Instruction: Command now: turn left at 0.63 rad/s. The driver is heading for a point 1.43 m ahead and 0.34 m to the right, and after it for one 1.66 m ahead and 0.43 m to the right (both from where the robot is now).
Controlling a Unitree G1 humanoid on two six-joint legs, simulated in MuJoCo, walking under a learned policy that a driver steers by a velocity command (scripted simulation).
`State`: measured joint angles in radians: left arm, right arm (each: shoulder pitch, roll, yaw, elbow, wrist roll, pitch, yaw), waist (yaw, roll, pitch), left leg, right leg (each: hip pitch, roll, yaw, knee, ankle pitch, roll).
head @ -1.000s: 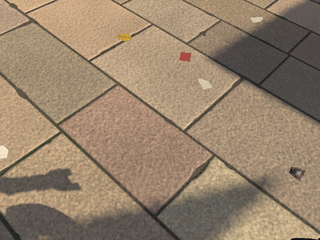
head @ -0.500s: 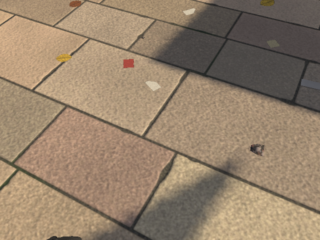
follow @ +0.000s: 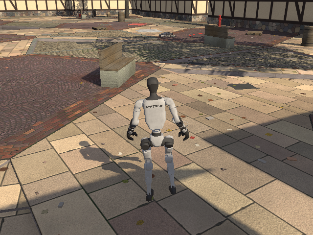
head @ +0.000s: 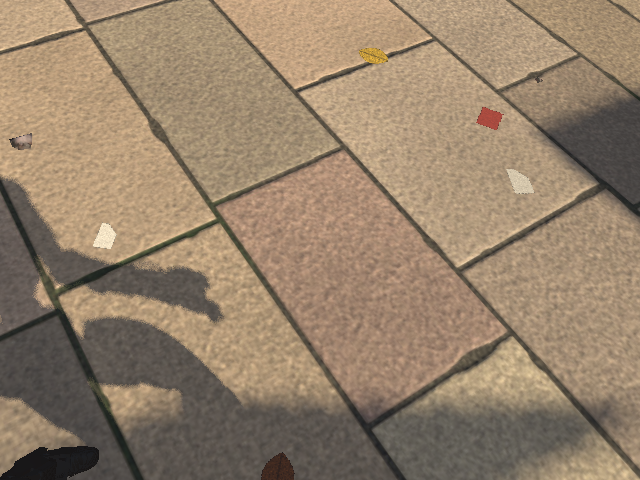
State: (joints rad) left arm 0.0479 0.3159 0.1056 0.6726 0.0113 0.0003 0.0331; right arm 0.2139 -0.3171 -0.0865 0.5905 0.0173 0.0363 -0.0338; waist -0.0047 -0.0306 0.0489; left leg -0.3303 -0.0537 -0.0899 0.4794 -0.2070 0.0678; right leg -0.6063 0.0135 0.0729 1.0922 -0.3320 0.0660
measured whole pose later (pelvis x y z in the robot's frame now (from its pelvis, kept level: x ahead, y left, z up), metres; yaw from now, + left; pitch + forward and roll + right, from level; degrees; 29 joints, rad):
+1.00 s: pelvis +0.17 -0.09 -0.01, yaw -27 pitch +4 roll -1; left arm 0.08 0.29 0.04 0.64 0.04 0.01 -0.10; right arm 0.58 -0.26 -0.05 0.86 -0.02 -0.07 0.01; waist -0.13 -0.03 -0.06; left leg 0.10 0.06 0.03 0.20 -0.37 -0.02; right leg -0.60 -0.05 0.00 0.72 -0.19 0.00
